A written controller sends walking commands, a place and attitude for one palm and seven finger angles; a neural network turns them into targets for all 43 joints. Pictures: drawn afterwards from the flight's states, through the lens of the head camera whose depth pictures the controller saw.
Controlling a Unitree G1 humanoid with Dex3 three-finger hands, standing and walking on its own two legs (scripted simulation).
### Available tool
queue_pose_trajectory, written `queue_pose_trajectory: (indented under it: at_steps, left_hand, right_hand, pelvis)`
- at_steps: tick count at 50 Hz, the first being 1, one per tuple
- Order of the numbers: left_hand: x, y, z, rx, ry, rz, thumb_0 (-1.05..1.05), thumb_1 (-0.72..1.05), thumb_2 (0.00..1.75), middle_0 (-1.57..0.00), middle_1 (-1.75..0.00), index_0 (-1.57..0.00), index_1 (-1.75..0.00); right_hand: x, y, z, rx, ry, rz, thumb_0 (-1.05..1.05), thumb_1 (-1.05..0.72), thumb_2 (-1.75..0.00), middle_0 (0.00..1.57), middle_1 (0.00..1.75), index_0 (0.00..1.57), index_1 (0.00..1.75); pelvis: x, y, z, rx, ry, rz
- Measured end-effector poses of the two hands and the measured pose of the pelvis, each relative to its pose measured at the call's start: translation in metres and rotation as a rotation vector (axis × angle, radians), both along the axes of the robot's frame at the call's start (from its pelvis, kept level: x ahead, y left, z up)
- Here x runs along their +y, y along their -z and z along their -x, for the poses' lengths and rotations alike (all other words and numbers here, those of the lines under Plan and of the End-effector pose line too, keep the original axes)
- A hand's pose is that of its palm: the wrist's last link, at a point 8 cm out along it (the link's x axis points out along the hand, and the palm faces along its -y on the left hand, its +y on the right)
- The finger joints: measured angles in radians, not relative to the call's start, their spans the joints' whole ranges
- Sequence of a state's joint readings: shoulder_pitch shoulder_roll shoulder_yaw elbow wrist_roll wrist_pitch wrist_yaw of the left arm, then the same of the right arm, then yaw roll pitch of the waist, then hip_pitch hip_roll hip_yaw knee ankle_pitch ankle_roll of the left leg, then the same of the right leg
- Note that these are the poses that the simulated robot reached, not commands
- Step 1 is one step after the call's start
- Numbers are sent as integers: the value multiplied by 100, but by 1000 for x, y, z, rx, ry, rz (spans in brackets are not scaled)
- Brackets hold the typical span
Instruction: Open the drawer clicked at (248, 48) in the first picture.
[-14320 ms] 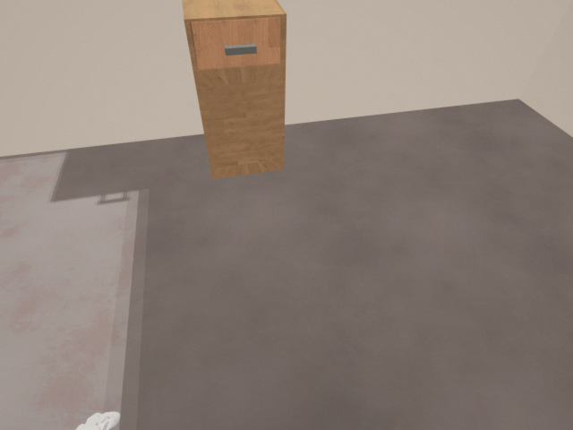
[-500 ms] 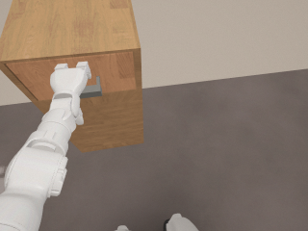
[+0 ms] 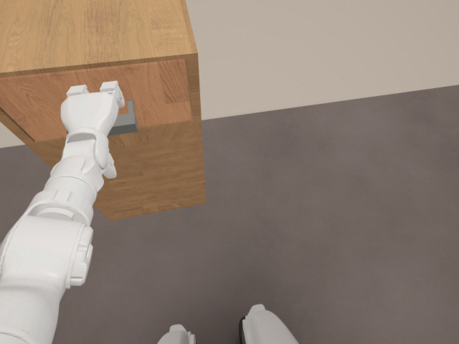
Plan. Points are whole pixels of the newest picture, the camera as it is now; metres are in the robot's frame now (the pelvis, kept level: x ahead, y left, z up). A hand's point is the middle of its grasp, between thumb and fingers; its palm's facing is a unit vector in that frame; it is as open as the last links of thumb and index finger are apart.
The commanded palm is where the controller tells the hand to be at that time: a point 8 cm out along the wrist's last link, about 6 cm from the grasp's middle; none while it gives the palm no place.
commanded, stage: lower the fingers behind the handle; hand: left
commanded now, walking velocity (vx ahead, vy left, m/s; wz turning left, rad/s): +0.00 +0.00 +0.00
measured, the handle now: (103, 117) +0.56 +0.19 -0.02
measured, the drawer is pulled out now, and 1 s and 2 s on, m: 0.00 0.00 0.00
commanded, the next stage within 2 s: close the thumb around the handle in 0.86 s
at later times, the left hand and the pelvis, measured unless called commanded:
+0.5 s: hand (102, 143) +0.51 +0.20 -0.04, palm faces -0.07 -0.02 -1.00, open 13.9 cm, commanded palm +0.49 +0.20 +0.01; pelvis -0.01 +0.01 -0.02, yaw +0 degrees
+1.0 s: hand (101, 144) +0.51 +0.19 -0.03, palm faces -0.05 -0.02 -1.00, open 13.9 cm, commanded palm +0.49 +0.19 +0.01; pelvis -0.02 +0.00 -0.02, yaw +0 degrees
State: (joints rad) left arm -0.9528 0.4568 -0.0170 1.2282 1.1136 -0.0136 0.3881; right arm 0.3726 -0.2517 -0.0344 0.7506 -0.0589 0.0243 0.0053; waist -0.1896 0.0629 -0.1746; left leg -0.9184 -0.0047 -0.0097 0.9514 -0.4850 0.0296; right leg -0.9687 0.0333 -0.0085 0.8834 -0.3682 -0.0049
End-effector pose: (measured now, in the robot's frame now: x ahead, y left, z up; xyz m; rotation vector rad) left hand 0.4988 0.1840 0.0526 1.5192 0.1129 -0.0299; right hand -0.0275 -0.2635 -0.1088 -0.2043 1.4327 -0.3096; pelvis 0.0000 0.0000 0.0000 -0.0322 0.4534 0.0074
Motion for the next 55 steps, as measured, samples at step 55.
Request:
queue_pose_trajectory:
  at_steps: [55]
  left_hand:
    - [9, 31, 13, -29, -46, -44, 0, -42, 33, -32, -121, -32, -120]
  right_hand:
    - [2, 21, 10, -2, -16, -9, 1, -91, -89, 20, 30, 20, 30]
  pelvis:
    - [3, 21, 16, 34, -3, 8]
